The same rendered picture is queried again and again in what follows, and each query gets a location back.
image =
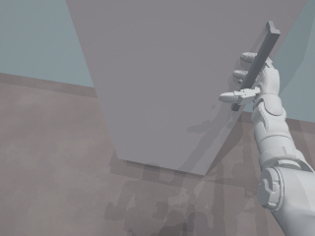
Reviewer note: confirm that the right robot upper arm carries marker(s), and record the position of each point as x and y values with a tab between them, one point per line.
289	194

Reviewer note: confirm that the right robot forearm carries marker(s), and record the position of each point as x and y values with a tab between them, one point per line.
273	139

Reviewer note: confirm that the fridge door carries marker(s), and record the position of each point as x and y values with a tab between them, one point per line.
159	67

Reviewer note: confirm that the robot right hand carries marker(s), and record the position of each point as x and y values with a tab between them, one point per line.
267	83

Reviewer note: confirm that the handle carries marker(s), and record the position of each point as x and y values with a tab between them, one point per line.
260	59

